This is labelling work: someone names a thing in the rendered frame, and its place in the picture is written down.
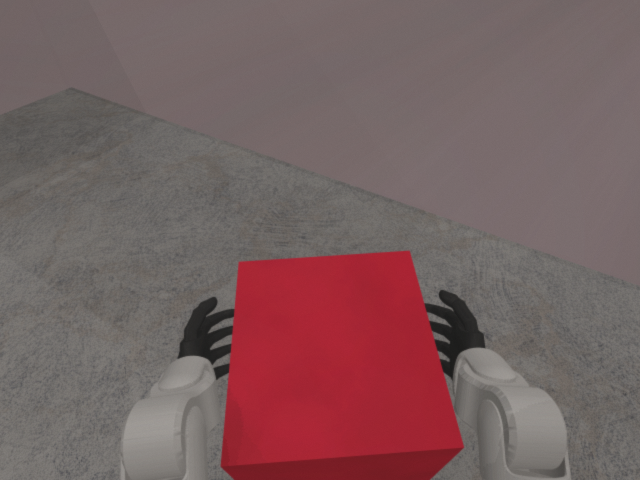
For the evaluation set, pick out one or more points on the right robot hand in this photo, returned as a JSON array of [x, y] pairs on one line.
[[463, 334]]

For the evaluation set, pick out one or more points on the left robot forearm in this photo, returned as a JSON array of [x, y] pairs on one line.
[[164, 435]]

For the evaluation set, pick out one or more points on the left robot hand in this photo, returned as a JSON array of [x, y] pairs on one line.
[[197, 342]]

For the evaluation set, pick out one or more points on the carton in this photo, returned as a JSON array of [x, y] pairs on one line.
[[334, 373]]

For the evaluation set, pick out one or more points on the right robot forearm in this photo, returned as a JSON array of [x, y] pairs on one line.
[[521, 431]]

